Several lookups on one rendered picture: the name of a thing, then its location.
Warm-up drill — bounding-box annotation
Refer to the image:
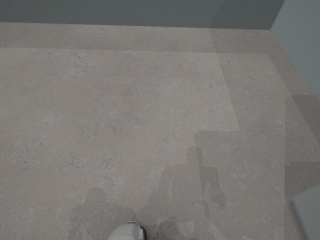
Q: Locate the left robot shin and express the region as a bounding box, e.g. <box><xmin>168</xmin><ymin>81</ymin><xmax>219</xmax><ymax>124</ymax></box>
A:
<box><xmin>127</xmin><ymin>221</ymin><xmax>139</xmax><ymax>227</ymax></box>

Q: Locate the left robot thigh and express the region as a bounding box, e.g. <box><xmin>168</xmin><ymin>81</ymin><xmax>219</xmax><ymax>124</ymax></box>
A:
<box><xmin>107</xmin><ymin>223</ymin><xmax>144</xmax><ymax>240</ymax></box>

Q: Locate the fridge door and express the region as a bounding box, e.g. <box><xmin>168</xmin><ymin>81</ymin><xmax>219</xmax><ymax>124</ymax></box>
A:
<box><xmin>293</xmin><ymin>185</ymin><xmax>320</xmax><ymax>240</ymax></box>

